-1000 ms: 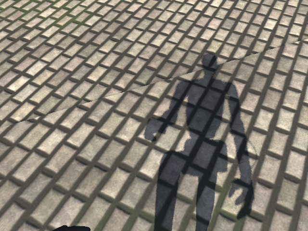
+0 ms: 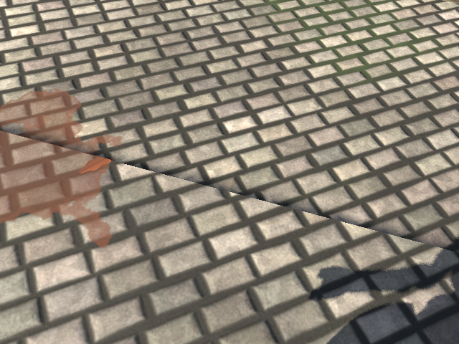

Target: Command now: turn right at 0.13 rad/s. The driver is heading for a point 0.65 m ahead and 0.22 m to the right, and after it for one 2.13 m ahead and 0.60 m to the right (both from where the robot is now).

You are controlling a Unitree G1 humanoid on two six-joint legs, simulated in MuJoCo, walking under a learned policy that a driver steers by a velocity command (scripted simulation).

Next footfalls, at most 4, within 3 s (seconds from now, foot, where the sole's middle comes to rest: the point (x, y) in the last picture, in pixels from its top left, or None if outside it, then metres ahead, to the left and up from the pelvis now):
0.24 right None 0.02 -0.14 -0.78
0.72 left None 0.23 -0.02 -0.78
1.12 right None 0.39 -0.37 -0.78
1.50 left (299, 250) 0.77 -0.23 -0.78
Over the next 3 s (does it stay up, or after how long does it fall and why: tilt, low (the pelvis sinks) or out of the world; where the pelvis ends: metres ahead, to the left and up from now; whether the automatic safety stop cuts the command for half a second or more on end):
stays up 0.91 -0.43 -0.13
